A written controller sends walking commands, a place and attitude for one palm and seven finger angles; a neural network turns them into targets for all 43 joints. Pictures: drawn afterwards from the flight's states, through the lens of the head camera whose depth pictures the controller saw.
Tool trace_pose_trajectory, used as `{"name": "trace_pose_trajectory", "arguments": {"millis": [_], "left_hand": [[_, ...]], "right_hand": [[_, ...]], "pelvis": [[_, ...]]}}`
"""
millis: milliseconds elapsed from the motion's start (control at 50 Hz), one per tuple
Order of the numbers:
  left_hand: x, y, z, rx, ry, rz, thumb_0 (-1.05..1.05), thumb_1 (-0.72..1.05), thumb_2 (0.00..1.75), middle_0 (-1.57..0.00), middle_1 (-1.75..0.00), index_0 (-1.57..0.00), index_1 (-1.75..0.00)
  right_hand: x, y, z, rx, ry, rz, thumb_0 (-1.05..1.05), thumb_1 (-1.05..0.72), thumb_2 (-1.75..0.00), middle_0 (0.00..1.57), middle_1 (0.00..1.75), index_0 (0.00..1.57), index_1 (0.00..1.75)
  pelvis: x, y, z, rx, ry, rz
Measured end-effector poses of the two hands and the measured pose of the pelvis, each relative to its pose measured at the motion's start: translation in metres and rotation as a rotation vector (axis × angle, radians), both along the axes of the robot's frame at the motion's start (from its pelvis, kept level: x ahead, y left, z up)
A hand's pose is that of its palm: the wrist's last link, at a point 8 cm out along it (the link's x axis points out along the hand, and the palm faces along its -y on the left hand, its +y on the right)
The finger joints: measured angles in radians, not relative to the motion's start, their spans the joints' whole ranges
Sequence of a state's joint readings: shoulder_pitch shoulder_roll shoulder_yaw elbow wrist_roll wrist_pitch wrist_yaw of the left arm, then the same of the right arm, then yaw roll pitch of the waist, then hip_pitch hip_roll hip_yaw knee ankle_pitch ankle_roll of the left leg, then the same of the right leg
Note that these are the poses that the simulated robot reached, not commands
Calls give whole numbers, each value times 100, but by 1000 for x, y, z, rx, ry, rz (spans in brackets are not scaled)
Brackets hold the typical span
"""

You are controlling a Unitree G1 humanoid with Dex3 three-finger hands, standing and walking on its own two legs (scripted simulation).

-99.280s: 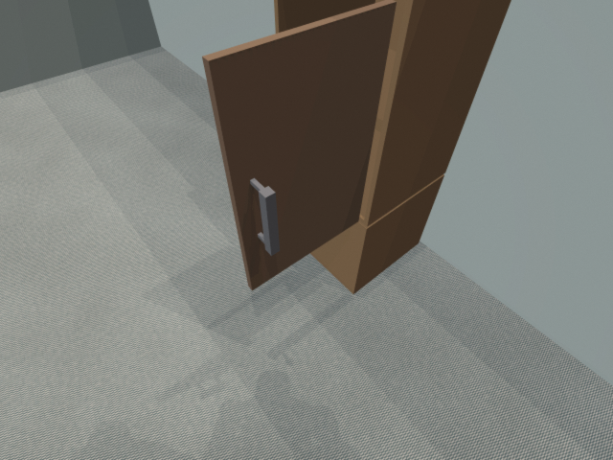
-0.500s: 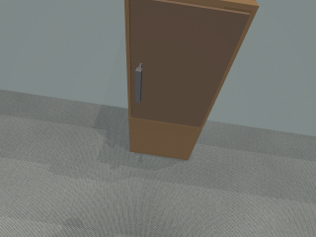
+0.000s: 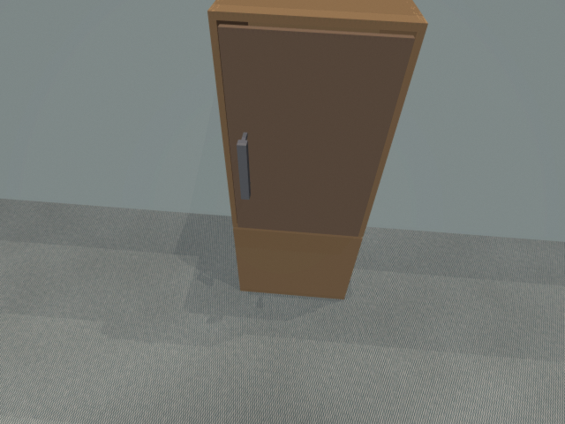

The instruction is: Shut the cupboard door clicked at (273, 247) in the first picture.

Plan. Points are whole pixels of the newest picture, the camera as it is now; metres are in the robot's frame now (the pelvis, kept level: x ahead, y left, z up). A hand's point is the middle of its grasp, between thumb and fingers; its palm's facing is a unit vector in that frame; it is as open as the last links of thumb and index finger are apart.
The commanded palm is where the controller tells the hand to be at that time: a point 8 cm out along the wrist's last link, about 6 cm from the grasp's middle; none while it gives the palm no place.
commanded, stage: let the arm hang, fingers relaxed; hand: left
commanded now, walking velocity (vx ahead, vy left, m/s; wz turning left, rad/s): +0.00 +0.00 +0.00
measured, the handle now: (245, 166) +0.73 +0.13 -0.08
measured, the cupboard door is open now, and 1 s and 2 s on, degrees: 0 0 0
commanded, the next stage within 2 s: look to check the result in 0.16 s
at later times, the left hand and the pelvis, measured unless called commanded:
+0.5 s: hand out of the picture -0.03 +0.15 -0.17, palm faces +0.03 -0.98 -0.17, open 7.4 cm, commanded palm none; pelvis +0.02 -0.02 +0.00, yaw +0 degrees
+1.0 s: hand out of the picture +0.03 +0.14 -0.18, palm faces +0.03 -0.98 -0.17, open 7.4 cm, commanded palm none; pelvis +0.05 -0.02 +0.00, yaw +0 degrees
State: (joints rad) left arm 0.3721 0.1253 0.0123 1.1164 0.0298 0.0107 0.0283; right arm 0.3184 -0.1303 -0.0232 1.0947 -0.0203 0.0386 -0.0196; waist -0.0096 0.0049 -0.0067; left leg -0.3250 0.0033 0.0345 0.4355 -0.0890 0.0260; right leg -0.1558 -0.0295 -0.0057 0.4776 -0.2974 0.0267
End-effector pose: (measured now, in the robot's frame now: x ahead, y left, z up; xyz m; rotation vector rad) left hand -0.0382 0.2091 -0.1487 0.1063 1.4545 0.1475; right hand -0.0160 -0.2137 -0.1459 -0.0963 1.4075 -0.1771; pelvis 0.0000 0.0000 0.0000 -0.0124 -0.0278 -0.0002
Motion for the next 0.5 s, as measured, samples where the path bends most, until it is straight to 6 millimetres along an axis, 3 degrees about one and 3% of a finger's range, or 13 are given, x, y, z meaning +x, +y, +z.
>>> {"name": "trace_pose_trajectory", "arguments": {"millis": [140, 280, 500], "left_hand": [[12, -9, -3, -17, -15, -9, 0, 90, 89, -20, -30, -20, -30], [10, -10, 0, -7, 14, 0, 1, 90, 89, -20, -30, -20, -30], [10, -12, 4, 11, 62, 7, 1, 90, 89, -20, -30, -20, -30]], "right_hand": [[-7, -8, 2, -14, 13, -13, 0, -91, -90, 20, 29, 19, 30], [-9, -10, 3, -7, 47, -11, 0, -91, -90, 20, 29, 19, 30], [16, -17, 2, -3, 35, 4, 0, -91, -90, 20, 29, 19, 30]], "pelvis": [[2, -5, -1, -2, 3, 0], [7, -11, 1, 1, 8, 2], [21, -18, 2, 5, 3, -1]]}}
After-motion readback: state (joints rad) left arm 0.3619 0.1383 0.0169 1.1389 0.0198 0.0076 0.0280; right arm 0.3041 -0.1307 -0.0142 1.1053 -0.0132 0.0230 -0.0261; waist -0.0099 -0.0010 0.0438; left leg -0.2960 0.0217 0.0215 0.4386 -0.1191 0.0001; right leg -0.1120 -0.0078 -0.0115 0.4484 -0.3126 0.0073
